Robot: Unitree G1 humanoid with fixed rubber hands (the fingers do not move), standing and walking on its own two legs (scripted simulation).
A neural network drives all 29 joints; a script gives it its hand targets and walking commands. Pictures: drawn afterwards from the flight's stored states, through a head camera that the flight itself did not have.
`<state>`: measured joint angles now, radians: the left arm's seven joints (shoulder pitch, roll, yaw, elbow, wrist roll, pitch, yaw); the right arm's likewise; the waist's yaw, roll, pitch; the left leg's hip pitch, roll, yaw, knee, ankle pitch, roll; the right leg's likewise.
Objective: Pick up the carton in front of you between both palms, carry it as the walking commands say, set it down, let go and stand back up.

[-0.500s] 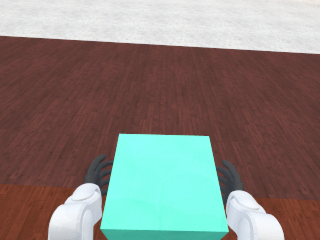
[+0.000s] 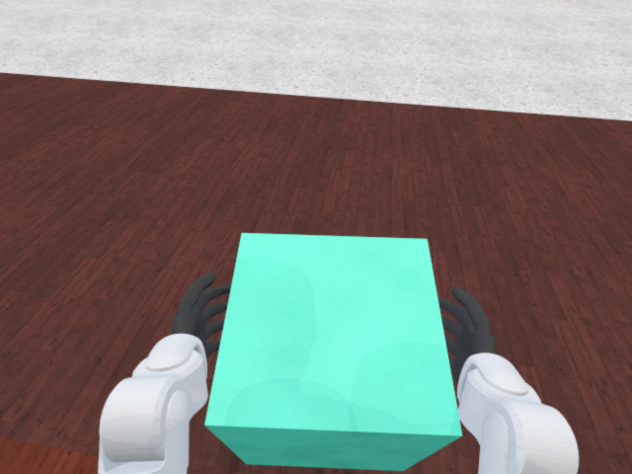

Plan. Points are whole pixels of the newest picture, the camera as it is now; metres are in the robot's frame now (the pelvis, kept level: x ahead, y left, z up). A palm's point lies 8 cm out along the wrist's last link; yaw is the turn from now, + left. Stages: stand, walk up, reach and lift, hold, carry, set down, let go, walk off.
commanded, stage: carry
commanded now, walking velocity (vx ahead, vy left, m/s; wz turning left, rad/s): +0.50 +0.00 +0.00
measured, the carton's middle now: (328, 361) +0.27 +0.00 +0.03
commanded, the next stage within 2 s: none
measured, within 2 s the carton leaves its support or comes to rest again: neither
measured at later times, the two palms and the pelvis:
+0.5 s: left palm (261, 132) +0.68 +0.14 +0.10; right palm (426, 139) +0.66 -0.16 +0.11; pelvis +0.33 +0.01 -0.02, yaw -3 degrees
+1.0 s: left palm (283, 76) +1.01 +0.14 +0.06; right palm (402, 80) +1.02 -0.16 +0.06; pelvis +0.69 -0.01 -0.06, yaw +0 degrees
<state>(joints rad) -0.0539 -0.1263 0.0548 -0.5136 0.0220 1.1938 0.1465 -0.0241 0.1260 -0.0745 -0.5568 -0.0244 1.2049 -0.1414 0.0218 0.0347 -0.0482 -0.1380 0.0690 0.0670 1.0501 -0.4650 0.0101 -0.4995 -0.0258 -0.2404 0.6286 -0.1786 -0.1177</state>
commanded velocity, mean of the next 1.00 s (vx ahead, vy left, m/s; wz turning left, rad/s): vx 0.50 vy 0.00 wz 0.00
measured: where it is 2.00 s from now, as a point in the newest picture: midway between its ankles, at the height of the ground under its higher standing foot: (334, 249)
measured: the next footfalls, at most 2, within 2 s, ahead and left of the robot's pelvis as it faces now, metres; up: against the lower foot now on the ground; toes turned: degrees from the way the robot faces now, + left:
left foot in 0.46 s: +0.47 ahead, +0.07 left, -0.02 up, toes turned +3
right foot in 0.94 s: +0.81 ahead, -0.06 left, -0.06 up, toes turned -5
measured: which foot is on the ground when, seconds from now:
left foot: up 0.00-0.44, down 0.46-0.96, up 0.98-1.00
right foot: down 0.00-0.50, up 0.52-0.92, down 0.94-1.00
